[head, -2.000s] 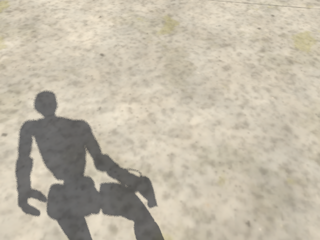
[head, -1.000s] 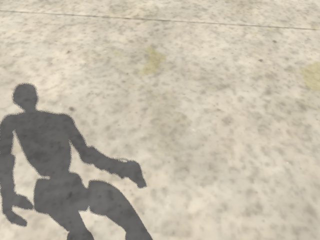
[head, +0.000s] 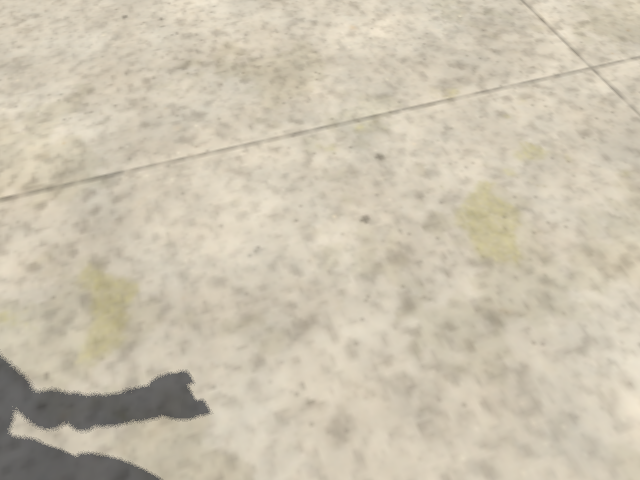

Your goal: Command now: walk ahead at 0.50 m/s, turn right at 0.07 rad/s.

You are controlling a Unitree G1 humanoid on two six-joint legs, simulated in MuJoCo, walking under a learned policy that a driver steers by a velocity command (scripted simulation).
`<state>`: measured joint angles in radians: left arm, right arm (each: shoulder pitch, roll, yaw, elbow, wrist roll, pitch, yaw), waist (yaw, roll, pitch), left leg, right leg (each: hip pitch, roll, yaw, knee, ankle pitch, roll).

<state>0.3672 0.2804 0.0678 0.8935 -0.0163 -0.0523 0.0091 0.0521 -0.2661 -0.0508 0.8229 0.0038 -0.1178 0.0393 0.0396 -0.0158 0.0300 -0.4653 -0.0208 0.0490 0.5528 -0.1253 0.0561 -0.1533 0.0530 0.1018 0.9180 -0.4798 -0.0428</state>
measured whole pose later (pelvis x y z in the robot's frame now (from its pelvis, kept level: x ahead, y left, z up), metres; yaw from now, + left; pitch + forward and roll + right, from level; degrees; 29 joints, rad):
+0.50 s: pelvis +0.28 -0.03 +0.00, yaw +9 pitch +3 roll +0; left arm 0.03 0.25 0.05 0.74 0.00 -0.11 -0.01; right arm 0.39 -0.29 -0.06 0.92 0.03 -0.05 -0.01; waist -0.07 0.02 0.02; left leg -0.22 -0.02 -0.10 0.89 -0.49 0.02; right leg -0.45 -0.01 -0.01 0.53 -0.13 -0.01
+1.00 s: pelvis +0.53 +0.08 -0.01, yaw +27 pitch +1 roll -2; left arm 0.26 0.30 0.08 0.88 -0.01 -0.06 0.01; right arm 0.10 -0.30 -0.08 0.69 0.02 -0.03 0.04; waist 0.03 0.01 0.07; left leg -0.51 -0.02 0.05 0.68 -0.19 0.10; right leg -0.15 -0.10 -0.10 0.97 -0.50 0.05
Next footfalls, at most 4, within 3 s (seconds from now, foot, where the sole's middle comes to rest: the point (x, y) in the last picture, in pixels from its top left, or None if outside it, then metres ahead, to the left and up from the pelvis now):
0.44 right None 0.43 -0.13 -0.76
0.94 left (247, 401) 0.61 0.21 -0.76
1.46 right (275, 261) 0.99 0.18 -0.76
2.00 left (141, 219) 1.11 0.55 -0.76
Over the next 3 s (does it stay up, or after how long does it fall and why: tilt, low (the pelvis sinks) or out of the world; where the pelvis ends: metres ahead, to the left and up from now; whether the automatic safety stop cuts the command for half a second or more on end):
stays up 1.55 0.56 0.01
